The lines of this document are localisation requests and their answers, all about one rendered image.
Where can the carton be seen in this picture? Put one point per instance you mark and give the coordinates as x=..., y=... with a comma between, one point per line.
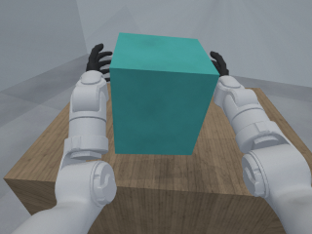
x=161, y=89

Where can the robot left forearm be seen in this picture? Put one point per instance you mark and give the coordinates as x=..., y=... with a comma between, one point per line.
x=87, y=121

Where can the right robot hand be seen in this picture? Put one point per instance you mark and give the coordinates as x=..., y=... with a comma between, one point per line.
x=219, y=64

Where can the left robot upper arm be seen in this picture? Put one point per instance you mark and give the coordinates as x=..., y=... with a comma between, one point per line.
x=82, y=190

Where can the pedestal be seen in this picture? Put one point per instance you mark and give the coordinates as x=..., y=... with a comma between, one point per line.
x=201, y=193

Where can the left robot hand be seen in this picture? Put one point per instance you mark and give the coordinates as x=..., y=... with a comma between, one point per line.
x=95, y=64

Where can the robot right forearm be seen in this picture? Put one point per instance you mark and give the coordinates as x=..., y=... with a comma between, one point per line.
x=251, y=125

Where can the right robot upper arm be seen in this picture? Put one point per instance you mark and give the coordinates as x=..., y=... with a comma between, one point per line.
x=279, y=175

